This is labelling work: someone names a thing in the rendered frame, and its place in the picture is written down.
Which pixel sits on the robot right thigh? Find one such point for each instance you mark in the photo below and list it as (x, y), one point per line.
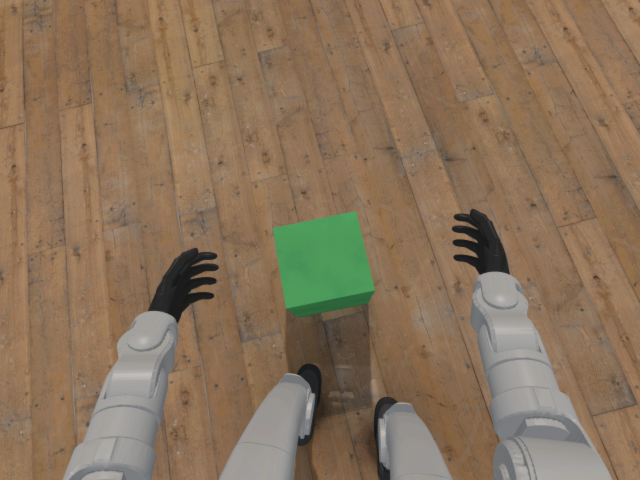
(406, 444)

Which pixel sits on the left robot forearm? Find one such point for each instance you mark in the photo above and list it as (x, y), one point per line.
(120, 439)

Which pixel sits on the left robot hand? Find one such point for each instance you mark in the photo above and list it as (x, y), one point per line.
(172, 296)

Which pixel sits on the right robot forearm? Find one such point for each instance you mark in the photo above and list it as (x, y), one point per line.
(526, 399)

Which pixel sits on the right robot hand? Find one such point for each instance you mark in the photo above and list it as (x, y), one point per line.
(489, 249)

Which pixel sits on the robot right upper arm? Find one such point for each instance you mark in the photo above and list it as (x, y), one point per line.
(528, 458)

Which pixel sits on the right robot shin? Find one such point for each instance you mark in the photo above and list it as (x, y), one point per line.
(400, 407)

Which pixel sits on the carton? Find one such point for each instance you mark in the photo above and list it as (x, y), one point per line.
(323, 265)

